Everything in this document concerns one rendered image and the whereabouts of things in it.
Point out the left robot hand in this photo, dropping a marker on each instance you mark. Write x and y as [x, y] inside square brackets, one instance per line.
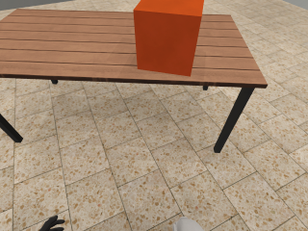
[52, 222]

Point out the table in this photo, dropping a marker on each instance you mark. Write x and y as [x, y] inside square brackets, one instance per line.
[100, 46]

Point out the carton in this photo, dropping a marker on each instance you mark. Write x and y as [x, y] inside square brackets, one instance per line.
[166, 34]

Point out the right robot thigh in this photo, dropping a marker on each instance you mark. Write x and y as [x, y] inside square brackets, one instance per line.
[186, 224]

